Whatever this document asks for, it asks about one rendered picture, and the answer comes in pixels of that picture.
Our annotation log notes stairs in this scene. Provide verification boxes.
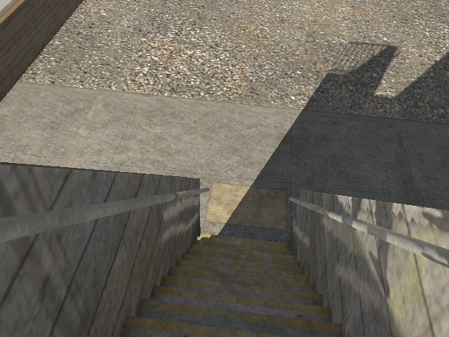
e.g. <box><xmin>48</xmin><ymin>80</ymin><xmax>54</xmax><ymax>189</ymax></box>
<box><xmin>120</xmin><ymin>234</ymin><xmax>343</xmax><ymax>337</ymax></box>

